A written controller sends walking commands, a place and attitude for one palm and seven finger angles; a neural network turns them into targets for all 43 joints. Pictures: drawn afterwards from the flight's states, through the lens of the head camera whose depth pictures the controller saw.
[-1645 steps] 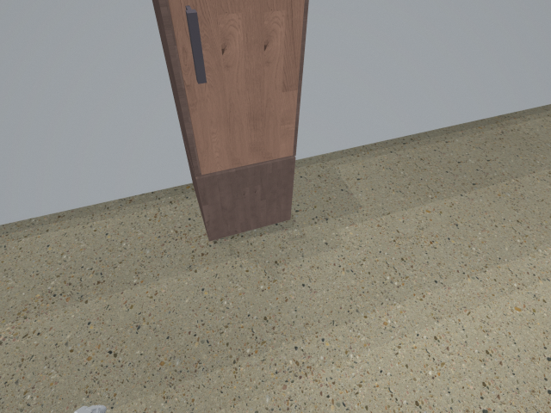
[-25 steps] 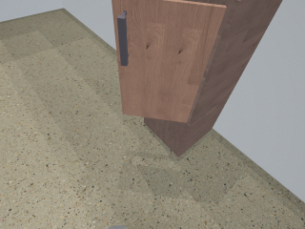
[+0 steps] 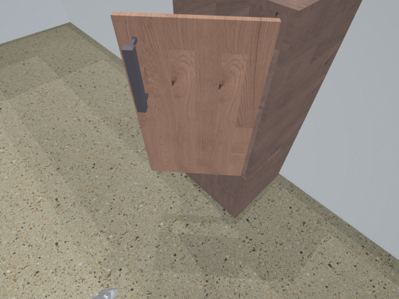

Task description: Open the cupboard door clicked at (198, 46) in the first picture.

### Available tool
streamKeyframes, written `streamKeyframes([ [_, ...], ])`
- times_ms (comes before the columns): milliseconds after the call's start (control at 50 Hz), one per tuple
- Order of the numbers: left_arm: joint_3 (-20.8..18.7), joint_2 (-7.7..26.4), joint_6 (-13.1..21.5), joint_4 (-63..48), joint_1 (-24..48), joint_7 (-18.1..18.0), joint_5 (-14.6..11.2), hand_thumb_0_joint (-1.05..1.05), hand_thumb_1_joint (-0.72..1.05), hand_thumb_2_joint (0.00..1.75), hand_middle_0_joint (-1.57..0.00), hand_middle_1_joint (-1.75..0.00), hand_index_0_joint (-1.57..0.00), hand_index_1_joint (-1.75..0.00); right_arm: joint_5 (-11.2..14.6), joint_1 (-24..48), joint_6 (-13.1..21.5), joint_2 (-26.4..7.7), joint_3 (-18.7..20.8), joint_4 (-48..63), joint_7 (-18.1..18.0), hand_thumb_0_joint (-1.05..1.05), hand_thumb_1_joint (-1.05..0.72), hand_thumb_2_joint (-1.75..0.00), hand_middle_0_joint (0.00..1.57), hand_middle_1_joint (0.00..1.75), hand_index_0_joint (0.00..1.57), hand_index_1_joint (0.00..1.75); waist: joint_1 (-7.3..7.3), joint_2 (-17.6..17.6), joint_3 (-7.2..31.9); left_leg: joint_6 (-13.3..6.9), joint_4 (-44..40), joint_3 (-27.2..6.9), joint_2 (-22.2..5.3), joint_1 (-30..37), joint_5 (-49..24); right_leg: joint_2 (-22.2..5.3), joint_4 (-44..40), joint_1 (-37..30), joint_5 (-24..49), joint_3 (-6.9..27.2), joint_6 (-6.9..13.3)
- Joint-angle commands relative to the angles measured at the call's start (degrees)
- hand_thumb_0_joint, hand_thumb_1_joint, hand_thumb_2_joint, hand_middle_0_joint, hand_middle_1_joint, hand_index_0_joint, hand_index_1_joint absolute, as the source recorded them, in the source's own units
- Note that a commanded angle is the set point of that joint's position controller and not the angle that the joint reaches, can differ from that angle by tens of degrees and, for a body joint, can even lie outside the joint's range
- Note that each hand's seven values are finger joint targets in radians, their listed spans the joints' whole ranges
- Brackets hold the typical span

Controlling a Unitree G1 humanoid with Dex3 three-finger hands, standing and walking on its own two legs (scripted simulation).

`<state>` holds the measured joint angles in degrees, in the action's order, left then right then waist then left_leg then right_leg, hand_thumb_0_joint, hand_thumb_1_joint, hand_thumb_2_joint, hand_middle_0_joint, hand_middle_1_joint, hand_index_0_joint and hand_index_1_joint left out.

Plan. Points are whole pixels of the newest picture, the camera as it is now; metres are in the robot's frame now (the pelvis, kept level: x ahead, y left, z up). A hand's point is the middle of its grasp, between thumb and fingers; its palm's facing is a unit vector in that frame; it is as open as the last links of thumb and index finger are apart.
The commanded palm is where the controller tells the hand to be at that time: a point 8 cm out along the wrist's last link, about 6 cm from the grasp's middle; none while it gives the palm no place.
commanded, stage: come to a stop and stand still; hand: left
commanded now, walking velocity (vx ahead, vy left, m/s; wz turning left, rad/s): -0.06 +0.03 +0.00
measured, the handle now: (138, 76) +0.58 +0.17 +0.12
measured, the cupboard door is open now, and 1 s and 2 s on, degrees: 42 42 42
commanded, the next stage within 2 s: look again from close up in 0.82 s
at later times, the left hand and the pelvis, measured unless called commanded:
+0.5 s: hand out of the picture -0.04 +0.19 -0.17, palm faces +0.02 -0.98 -0.21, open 7.4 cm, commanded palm none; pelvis -0.03 +0.01 +0.01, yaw -1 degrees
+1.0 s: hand out of the picture -0.04 +0.17 -0.17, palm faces -0.02 -0.98 -0.17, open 7.3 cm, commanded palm none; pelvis -0.04 +0.01 +0.01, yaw -1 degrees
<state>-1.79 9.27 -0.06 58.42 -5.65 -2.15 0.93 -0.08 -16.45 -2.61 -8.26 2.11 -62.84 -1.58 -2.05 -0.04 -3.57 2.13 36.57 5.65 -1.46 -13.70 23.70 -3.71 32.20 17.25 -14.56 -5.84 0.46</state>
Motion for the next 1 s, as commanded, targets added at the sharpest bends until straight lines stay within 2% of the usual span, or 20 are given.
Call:
streamKeyframes([
  [0, -3.2, 10.7, -0.6, -1.9, -3.8, -0.8, 0.2, 0.0, 0.9, 0.9, -0.2, -0.3, -0.2, -0.3, -0.1, -4.7, 0.2, -3.7, 1.6, 3.0, -0.2, 0.0, -0.9, -0.9, 0.2, 0.3, 0.2, 0.3, 1.42, -9.6, 7.0, 0.3, -1.8, -2.3, -0.9, -3.4, 0.8, -14.7, -6.2, -10.2, 42.4, 11.8, 9.6],
  [20, -3.1, 10.3, -0.7, -2.3, -2.9, -0.6, 0.0, 0.0, 0.9, 0.9, -0.2, -0.3, -0.2, -0.3, -0.3, -6.2, 0.5, -3.7, 1.5, 2.4, -0.1, 0.0, -0.9, -0.9, 0.2, 0.3, 0.2, 0.3, 0.45, -7.5, 7.5, 0.2, -8.8, -1.7, -1.2, 0.8, -7.3, -12.9, -4.5, -7.7, 34.6, 10.5, 7.3],
  [40, -2.9, 8.4, -1.0, -2.9, -3.3, -0.2, -0.4, 0.0, 0.9, 0.9, -0.2, -0.3, -0.2, -0.3, -0.8, -6.4, 1.0, -5.5, 1.7, 2.8, -0.1, 0.0, -0.9, -0.9, 0.2, 0.3, 0.2, 0.3, 0.64, -0.7, 7.5, -1.6, -13.7, -5.8, -5.3, 4.8, -17.2, -8.4, -1.5, -2.2, 21.6, 7.4, 3.8],
  [60, -2.4, 5.6, -1.5, -3.8, -4.2, 0.2, -0.6, 0.0, 0.9, 0.9, -0.2, -0.3, -0.2, -0.3, -1.3, -4.6, 1.5, -8.8, 2.0, 4.2, -0.2, 0.0, -0.9, -0.9, 0.2, 0.3, 0.2, 0.3, 1.64, 10.8, 6.6, -5.9, -17.9, -15.0, -13.6, 2.0, -25.7, -1.9, 2.8, 0.5, 3.4, 2.5, -0.4],
  [80, -2.1, 5.0, -2.3, -3.7, -3.5, 0.0, -0.3, 0.0, 0.9, 0.9, -0.2, -0.3, -0.2, -0.3, -1.6, -1.8, 1.5, -9.5, 2.2, 5.3, -0.4, 0.0, -0.9, -0.9, 0.2, 0.3, 0.2, 0.3, 1.51, 15.1, 3.9, -10.1, -22.6, -17.6, -17.0, -2.6, -22.2, 1.2, 11.7, 1.3, -11.9, 2.5, -1.3],
  [100, -2.3, 5.0, -3.0, -3.8, -3.1, 0.2, -0.1, 0.0, 0.9, 0.9, -0.2, -0.3, -0.2, -0.3, -1.7, -0.5, 1.8, -9.5, 2.1, 5.9, -0.9, 0.0, -0.9, -0.9, 0.2, 0.3, 0.2, 0.3, 1.18, 13.8, 1.1, -11.7, -23.9, -18.2, -17.3, -5.2, -19.9, 1.5, 18.8, 3.5, -15.3, 5.7, -0.8],
  [140, -2.3, 4.3, -2.7, -2.5, -5.1, 0.6, 0.0, 0.0, 0.9, 0.9, -0.2, -0.3, -0.2, -0.3, -1.8, 2.1, 2.3, -8.6, 1.4, 6.3, -1.4, 0.0, -0.9, -0.9, 0.2, 0.3, 0.2, 0.3, 2.81, 9.6, 0.3, -11.7, -20.6, -13.4, -15.1, -2.4, -27.1, 1.3, 22.3, 5.4, -13.2, 7.6, -0.3],
  [180, -1.7, 3.5, -1.9, -1.6, -5.7, 0.8, -0.1, 0.0, 0.9, 0.9, -0.2, -0.3, -0.2, -0.3, -1.6, 2.3, 2.8, -8.4, 1.1, 5.9, -1.3, 0.0, -0.9, -0.9, 0.2, 0.3, 0.2, 0.3, 2.73, 6.7, 2.5, -11.5, -18.3, -10.5, -13.7, 2.7, -34.2, 1.1, 15.8, 3.6, -12.4, 6.1, -0.6],
  [240, -1.0, 3.8, -1.3, -0.7, -7.3, 0.8, -0.4, 0.0, 0.9, 0.9, -0.2, -0.3, -0.2, -0.3, -1.0, 0.7, 3.1, -9.6, 1.5, 4.5, -1.1, 0.0, -0.9, -0.9, 0.2, 0.3, 0.2, 0.3, 1.99, 7.8, 6.4, -10.3, -15.9, -9.2, -12.7, 8.7, -38.6, 1.2, 2.2, -1.5, -7.3, 4.0, -1.2],
  [280, -0.7, 4.6, -0.5, 0.9, -10.7, 0.6, -0.3, 0.0, 0.9, 0.9, -0.2, -0.3, -0.2, -0.3, -0.3, 1.4, 3.2, -8.6, 1.3, 4.0, -0.9, 0.0, -0.9, -0.9, 0.2, 0.3, 0.2, 0.3, 2.93, 4.2, 5.9, -7.2, -13.1, -7.8, -9.6, 6.4, -31.6, 0.5, -9.8, -7.0, 5.1, 5.9, -0.6],
  [300, -0.6, 6.0, 0.0, 1.4, -10.5, 0.3, -0.1, 0.0, 0.9, 0.9, -0.2, -0.3, -0.2, -0.3, 0.0, 1.4, 3.1, -7.1, 1.4, 4.1, -0.7, 0.0, -0.9, -0.9, 0.2, 0.3, 0.2, 0.3, 1.76, 0.2, 4.2, -4.5, -12.6, -6.4, -6.7, 3.6, -23.1, -2.8, -11.9, -7.4, 11.7, 10.9, 0.8],
  [320, -0.3, 7.3, 0.2, 1.1, -8.9, 0.3, -0.2, 0.0, 0.9, 0.9, -0.2, -0.3, -0.2, -0.3, 0.1, 1.4, 2.8, -6.5, 1.1, 4.2, -0.2, 0.0, -0.9, -0.9, 0.2, 0.3, 0.2, 0.3, 0.69, -1.2, 1.7, -2.9, -14.4, -5.3, -4.8, 3.5, -13.6, -5.7, -12.9, -3.7, 8.2, 12.5, 2.0],
  [340, 0.0, 7.3, 0.1, 1.2, -8.7, 0.5, -0.1, 0.0, 0.9, 0.9, -0.2, -0.3, -0.2, -0.3, -0.1, 1.5, 2.6, -6.0, 1.0, 3.9, 0.1, 0.0, -0.9, -0.9, 0.2, 0.3, 0.2, 0.3, 0.53, -0.2, 0.4, -2.8, -15.2, -5.3, -3.6, 5.0, -12.8, -5.7, -12.8, -0.7, 6.1, 12.5, 2.2],
  [380, 0.3, 6.3, 0.9, 2.3, -9.6, 0.3, -0.1, 0.0, 0.9, 0.9, -0.2, -0.3, -0.2, -0.3, -0.3, 0.7, 2.7, -6.5, 1.0, 2.9, 0.1, 0.0, -0.9, -0.9, 0.2, 0.3, 0.2, 0.3, 0.58, -6.9, 3.5, -3.1, -14.2, -5.1, -4.7, 7.5, -16.5, -3.8, -12.5, -2.5, 8.7, 11.1, 1.5],
  [540, 0.9, 5.2, 0.8, 3.9, -11.8, 0.3, -0.4, 0.0, 0.9, 0.9, -0.2, -0.3, -0.2, -0.3, -0.5, 0.1, 2.8, -6.1, 0.0, 0.2, 0.2, 0.0, -0.9, -0.9, 0.2, 0.3, 0.2, 0.3, 1.21, -0.3, -1.5, -2.9, -18.4, -5.5, -4.6, 4.5, -10.2, -2.7, -15.4, -1.8, -0.2, 11.1, 1.3],
  [880, 0.9, 2.9, 1.0, 5.8, -14.5, -0.1, -0.6, 0.0, 0.9, 0.9, -0.2, -0.3, -0.2, -0.3, -0.6, -5.4, 3.2, -3.4, -0.3, -2.5, -0.4, 0.0, -0.9, -0.9, 0.2, 0.3, 0.2, 0.3, 1.94, -0.7, -1.3, -3.0, -18.8, -5.7, -4.7, 2.9, -11.1, -2.2, -14.7, -4.7, 1.5, 9.3, 1.5],
  [900, 1.9, 4.1, 2.3, 6.3, -17.4, -2.2, 0.8, 0.0, 0.9, 0.9, -0.2, -0.3, -0.2, -0.3, -0.5, 1.0, 4.6, -5.8, -1.0, 1.8, 0.4, 0.0, -0.9, -0.9, 0.2, 0.3, 0.2, 0.3, 3.73, 4.0, -2.0, -1.8, -6.4, -3.7, -5.9, 0.5, -21.4, -4.9, -11.9, -2.6, 19.2, 11.3, 1.5],
  [920, 1.2, 6.8, 2.6, 3.4, -14.3, -1.7, -0.1, 0.0, 0.9, 0.9, -0.2, -0.3, -0.2, -0.3, -0.7, -3.4, 4.0, -3.4, -1.0, 2.6, 0.7, 0.0, -0.9, -0.9, 0.2, 0.3, 0.2, 0.3, 0.14, 6.3, 3.0, -2.2, -9.2, -5.1, -4.0, 1.7, -9.7, -5.4, -11.5, -3.3, 3.2, 12.0, 3.0],
  [940, 1.3, 6.3, 2.5, 2.4, -13.0, -1.3, -0.1, 0.0, 0.9, 0.9, -0.2, -0.3, -0.2, -0.3, -1.0, -5.2, 3.9, -4.2, -0.9, 2.5, 0.9, 0.0, -0.9, -0.9, 0.2, 0.3, 0.2, 0.3, 0.04, 5.9, 3.1, -2.7, -10.6, -5.7, -4.4, 0.1, -7.5, -2.9, -9.0, -1.7, -4.6, 10.4, 3.2],
  [980, 1.5, 4.7, 2.5, 2.2, -14.3, -0.9, 0.1, 0.0, 0.9, 0.9, -0.2, -0.3, -0.2, -0.3, -1.2, -5.5, 4.5, -4.4, -1.1, 3.4, 0.8, 0.0, -0.9, -0.9, 0.2, 0.3, 0.2, 0.3, 1.02, 8.3, 4.1, -4.3, -12.3, -7.6, -5.7, -0.7, -12.3, -0.9, -6.1, -3.0, -0.9, 7.7, 2.8],
])
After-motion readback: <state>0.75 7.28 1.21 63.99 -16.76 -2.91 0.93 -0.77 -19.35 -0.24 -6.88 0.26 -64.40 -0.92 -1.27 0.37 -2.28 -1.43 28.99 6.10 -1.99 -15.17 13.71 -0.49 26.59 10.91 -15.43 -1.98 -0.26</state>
